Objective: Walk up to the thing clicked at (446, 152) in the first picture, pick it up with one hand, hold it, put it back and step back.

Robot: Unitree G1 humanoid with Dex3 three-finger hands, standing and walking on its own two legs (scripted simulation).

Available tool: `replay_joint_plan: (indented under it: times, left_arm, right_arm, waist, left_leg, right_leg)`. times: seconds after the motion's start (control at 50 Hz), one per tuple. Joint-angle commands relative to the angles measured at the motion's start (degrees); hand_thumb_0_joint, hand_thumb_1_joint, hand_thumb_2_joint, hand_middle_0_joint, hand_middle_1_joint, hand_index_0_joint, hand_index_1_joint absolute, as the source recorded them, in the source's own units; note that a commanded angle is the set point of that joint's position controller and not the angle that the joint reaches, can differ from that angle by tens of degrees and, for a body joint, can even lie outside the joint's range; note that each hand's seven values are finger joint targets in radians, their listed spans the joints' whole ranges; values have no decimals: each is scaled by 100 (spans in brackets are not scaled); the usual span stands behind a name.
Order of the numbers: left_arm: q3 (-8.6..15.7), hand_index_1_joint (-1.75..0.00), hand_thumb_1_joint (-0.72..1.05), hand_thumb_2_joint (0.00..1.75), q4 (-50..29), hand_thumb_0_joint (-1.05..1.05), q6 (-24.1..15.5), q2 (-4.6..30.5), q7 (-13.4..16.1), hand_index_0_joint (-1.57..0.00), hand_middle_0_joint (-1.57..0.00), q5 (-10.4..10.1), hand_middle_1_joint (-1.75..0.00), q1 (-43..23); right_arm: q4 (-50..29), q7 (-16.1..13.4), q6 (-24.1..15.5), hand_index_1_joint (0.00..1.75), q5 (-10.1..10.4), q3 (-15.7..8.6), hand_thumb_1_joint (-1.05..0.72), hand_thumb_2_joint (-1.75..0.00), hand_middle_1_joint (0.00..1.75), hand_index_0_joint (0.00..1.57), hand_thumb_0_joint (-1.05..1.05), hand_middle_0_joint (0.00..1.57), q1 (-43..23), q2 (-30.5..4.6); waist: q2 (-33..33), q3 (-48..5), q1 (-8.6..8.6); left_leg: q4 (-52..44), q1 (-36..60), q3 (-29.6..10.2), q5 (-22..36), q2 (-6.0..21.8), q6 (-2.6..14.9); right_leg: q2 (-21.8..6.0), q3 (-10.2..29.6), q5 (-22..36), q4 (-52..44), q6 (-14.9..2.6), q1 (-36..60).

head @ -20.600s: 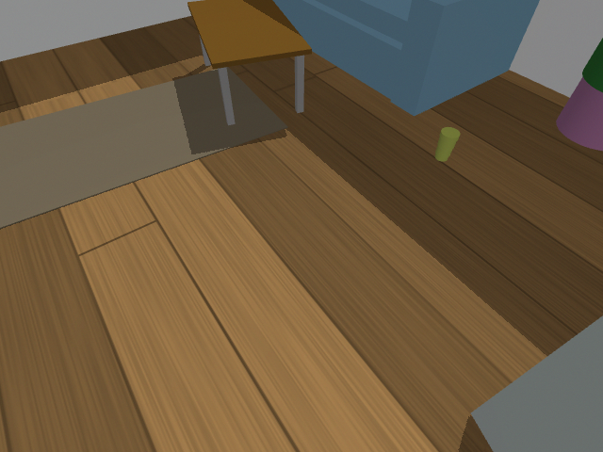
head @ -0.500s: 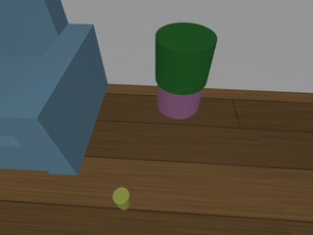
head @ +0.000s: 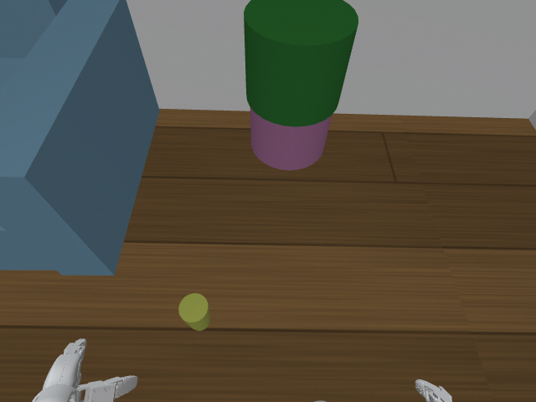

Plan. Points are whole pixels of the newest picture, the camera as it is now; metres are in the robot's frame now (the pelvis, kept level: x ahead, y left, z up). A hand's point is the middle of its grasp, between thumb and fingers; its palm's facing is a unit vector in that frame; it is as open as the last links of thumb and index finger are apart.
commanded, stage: go down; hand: left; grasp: from the side
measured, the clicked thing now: (197, 314) +0.43 +0.23 -0.68
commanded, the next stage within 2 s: none
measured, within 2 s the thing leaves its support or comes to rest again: neither
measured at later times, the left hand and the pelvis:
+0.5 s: hand (95, 398) +0.16 +0.28 -0.17, palm faces +0.11 -0.93 -0.34, open 17.3 cm; pelvis +0.01 +0.01 -0.06, yaw +0 degrees
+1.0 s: hand (86, 394) +0.17 +0.32 -0.21, palm faces +0.20 -0.93 -0.31, open 17.2 cm; pelvis -0.02 +0.02 -0.11, yaw +0 degrees
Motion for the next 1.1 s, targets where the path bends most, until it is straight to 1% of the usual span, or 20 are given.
replay_joint_plan:
  times: [0.0, 0.04, 0.08, 0.1, 0.26, 0.32, 0.38, 0.4, 0.44, 0.54, 0.6, 0.62, 0.7, 0.78, 0.9, 0.92, 0.96, 0.98, 1.02, 1.08]
  left_arm:
    - [358, -4, -27, 7, -973, 0, 280, 1198, -4, -4, -5, -7, -3, 252]
    - [457, -5, -37, 5, -1149, 0, 394, 1111, -26, -5, -6, -42, -4, 667]
    - [394, -5, -42, 4, -2016, 0, 425, 1147, -68, -6, -6, -59, -4, 316]
    - [512, -6, -47, 3, -1867, 0, 498, 1158, -49, -6, -7, -72, -5, 616]
    - [511, -4, -52, 1, -3431, 0, 918, 1086, -23, -7, -7, -150, -3, 1289]
    - [557, -3, -54, 0, -3866, 0, 1108, 1067, -34, -7, -8, -187, -2, 1592]
    - [681, -3, -54, 0, -4067, 0, 1282, 1146, -2, -7, -8, -196, -2, 1799]
    - [572, -3, -54, 1, -4116, 0, 1342, 1009, -27, -7, -7, -215, -2, 1870]
    - [630, -3, -53, 1, -4294, 0, 1401, 1026, -31, -6, -7, -255, -2, 1914]
    - [772, -1, -52, 0, -4422, 0, 1373, 1062, -90, -6, -7, -322, 0, 2060]
    - [989, -2, -50, 1, -4457, 0, 1252, 1200, -140, -6, -7, -374, -1, 2198]
    - [913, -1, -49, 0, -4514, 0, 1197, 1129, -172, -7, -7, -385, 0, 2228]
    - [1069, 0, -47, 0, -4549, 0, 983, 1149, -243, -6, -7, -481, 0, 2382]
    - [1109, 0, -47, 0, -4627, 0, 761, 1118, -322, -7, -8, -551, 0, 2467]
    - [1431, 0, -52, 0, -3898, 0, 124, 1358, -426, -7, -8, -687, 0, 1385]
    - [1566, 0, -51, 0, -3789, 0, -70, 1568, -494, -7, -8, -707, 0, 1056]
    - [1642, -1, -55, 0, -3515, 0, -497, 1639, -719, -8, -8, -812, -2, 735]
    - [1863, -2, -55, 0, -3430, 0, -723, 1905, -829, -9, -8, -879, -2, 494]
    - [1958, -3, -57, 0, -3213, 0, -1144, 2112, -1092, -9, -8, -949, -4, 58]
    - [2160, -7, -58, 2, -2852, 0, -1579, 2316, -1446, -8, -7, -1056, -7, -217]
  right_arm:
    - [-1048, -69, -267, 30, 31, -351, -91, -90, 30, 20, 0, 20, -148, -996]
    - [-1210, -71, -335, 30, 32, -370, -89, -90, 30, 20, 0, 20, -62, -998]
    - [-1339, -88, -405, 30, 40, -380, -87, -89, 30, 20, 0, 20, -7, -967]
    - [-1406, -103, -440, 30, 44, -387, -87, -89, 30, 20, 0, 20, 14, -993]
    - [-1719, -251, -655, 30, 14, -347, -86, -89, 30, 20, 0, 20, 26, -906]
    - [-1783, -282, -697, 30, -11, -347, -87, -89, 30, 20, 0, 20, 55, -940]
    - [-1811, -325, -731, 30, -23, -290, -86, -89, 30, 20, 0, 20, 96, -868]
    - [-1879, -338, -739, 30, -20, -289, -86, -89, 30, 20, 0, 20, 61, -852]
    - [-1961, -367, -766, 30, -27, -271, -87, -89, 30, 20, 0, 20, 61, -831]
    - [-2061, -430, -854, 30, -46, -260, -88, -89, 30, 20, 0, 20, 37, -791]
    - [-2064, -429, -910, 30, -50, -259, -90, -90, 30, 20, 0, 20, 69, -780]
    - [-2081, -432, -922, 30, -48, -267, -89, -90, 30, 20, 0, 20, 81, -776]
    - [-2102, -408, -982, 30, -51, -289, -92, -90, 30, 20, 0, 20, 80, -797]
    - [-2127, -356, -1014, 30, -67, -313, -93, -90, 30, 20, 0, 20, 14, -811]
    - [-1947, -312, -1115, 30, -81, -306, -94, -90, 30, 20, 0, 20, -120, -908]
    - [-1898, -309, -1128, 30, -84, -299, -94, -91, 30, 20, 0, 20, -83, -928]
    - [-1843, -280, -1178, 30, -90, -297, -93, -90, 30, 20, 0, 20, -120, -1005]
    - [-1843, -260, -1196, 30, -81, -287, -94, -91, 30, 20, 0, 20, -127, -1052]
    - [-1816, -263, -1230, 30, -89, -283, -93, -90, 30, 20, 0, 20, -202, -1101]
    - [-1720, -248, -1202, 30, -89, -281, -91, -90, 30, 20, 0, 20, -168, -1256]
  waist:
    - [116, -1115, 220]
    - [156, -1303, 179]
    - [343, -1422, 106]
    - [249, -1406, 79]
    - [530, -1596, 24]
    - [680, -1780, 20]
    - [713, -1744, 29]
    - [593, -1757, -24]
    - [529, -1702, -59]
    - [437, -1720, -71]
    - [561, -1857, 20]
    - [562, -1953, -11]
    - [573, -2154, 15]
    - [731, -2149, 71]
    - [526, -1872, -55]
    - [496, -1977, -57]
    - [570, -2179, -37]
    - [542, -2288, 20]
    - [620, -2465, 38]
    - [961, -3037, 151]
  left_leg:
    - [0, -301, 222, 934, -148, 132]
    - [204, -360, 209, 965, -115, 133]
    - [424, -465, 193, 843, -104, 134]
    - [481, -546, 159, 825, -75, 134]
    - [1027, -896, 88, 851, -22, 98]
    - [1133, -865, -18, 1200, 65, 47]
    - [1307, -1027, -31, 1220, 49, 62]
    - [1372, -1126, -34, 1139, 37, 79]
    - [1488, -1306, 7, 885, -6, 120]
    - [1762, -1643, 28, 661, -45, 164]
    - [1918, -1744, 33, 777, -45, 154]
    - [1985, -1762, 33, 845, -48, 154]
    - [2155, -1860, 16, 977, -42, 142]
    - [2202, -1999, -65, 788, -24, 108]
    - [2758, -2935, -86, -86, -32, 173]
    - [2961, -3103, -29, -129, -51, 203]
    - [3212, -3375, -68, -217, -59, 188]
    - [3358, -3566, -57, -415, -75, 211]
    - [3611, -3906, -28, -844, -100, 231]
    - [3832, -3851, -171, -643, -73, 146]
  right_leg:
    - [97, -198, 658, -25, -135, 373]
    - [116, -233, 676, 247, -139, 245]
    - [102, -204, 587, 458, -142, -53]
    - [124, -227, 548, 560, -137, -156]
    - [104, -250, 486, 1128, -141, -676]
    - [121, -304, 587, 1387, -173, -815]
    - [116, -321, 600, 1511, -165, -944]
    - [111, -316, 573, 1524, -154, -982]
    - [100, -290, 494, 1517, -136, -1053]
    - [84, -283, 403, 1672, -121, -1279]
    - [83, -283, 457, 1867, -145, -1390]
    - [79, -271, 536, 1928, -147, -1400]
    - [80, -268, 614, 2159, -152, -1539]
    - [95, -302, 286, 2377, -177, -1901]
    - [84, -259, -383, 2899, -164, -2820]
    - [61, -225, -390, 3011, -160, -2945]
    - [49, -206, -494, 3412, -182, -3336]
    - [34, -177, -642, 3522, -180, -3461]
    - [22, -107, -987, 3737, -181, -3770]
    - [30, -171, -834, 4284, -229, -4219]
